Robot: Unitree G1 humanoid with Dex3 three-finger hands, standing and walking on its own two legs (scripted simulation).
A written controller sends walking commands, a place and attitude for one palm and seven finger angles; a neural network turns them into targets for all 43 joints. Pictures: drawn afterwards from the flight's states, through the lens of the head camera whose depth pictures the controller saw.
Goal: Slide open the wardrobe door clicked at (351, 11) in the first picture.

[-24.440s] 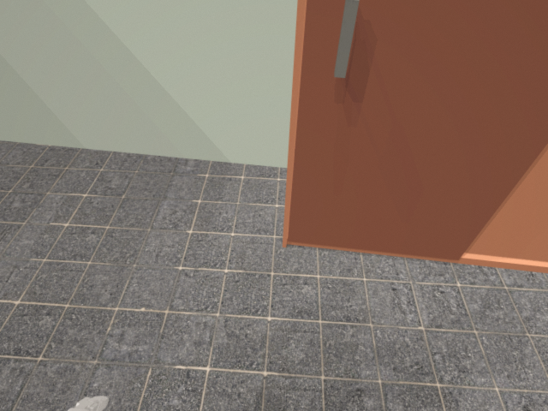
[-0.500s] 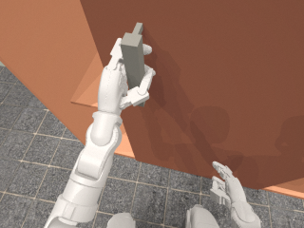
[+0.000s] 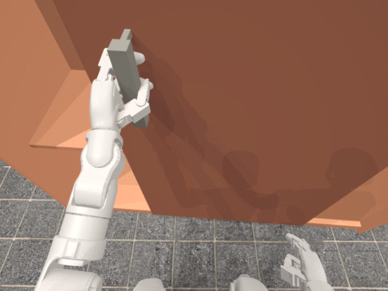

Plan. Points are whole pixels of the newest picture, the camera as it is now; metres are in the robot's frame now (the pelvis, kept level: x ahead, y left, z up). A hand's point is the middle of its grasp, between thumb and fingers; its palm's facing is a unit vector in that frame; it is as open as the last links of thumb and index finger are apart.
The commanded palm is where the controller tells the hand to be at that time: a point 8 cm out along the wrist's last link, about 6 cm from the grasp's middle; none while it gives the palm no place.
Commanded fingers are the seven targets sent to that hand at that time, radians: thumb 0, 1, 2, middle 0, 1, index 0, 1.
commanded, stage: step sideways, sliding the door along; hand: left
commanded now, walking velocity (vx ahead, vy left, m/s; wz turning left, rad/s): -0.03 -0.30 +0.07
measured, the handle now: (134, 82) +0.43 +0.17 +0.17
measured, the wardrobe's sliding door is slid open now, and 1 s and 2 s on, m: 0.42 0.42 0.42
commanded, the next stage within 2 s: stop walking and hold the door there in 0.32 s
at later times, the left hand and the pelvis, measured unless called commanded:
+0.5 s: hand (146, 99) +0.39 +0.14 +0.17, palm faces +0.47 -0.87 -0.16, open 7.0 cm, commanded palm +0.35 +0.17 +0.16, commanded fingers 0.00 0.90 0.90 -0.45 -1.40 -0.45 -1.40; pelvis +0.01 -0.14 -0.01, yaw +6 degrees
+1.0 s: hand (147, 97) +0.39 +0.14 +0.18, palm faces +0.52 -0.85 -0.13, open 6.8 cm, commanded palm +0.35 +0.17 +0.16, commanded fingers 0.00 0.90 0.90 -0.45 -1.40 -0.45 -1.40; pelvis +0.02 -0.15 +0.00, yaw +2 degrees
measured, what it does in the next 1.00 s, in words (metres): steps to the right: right foot, then left foot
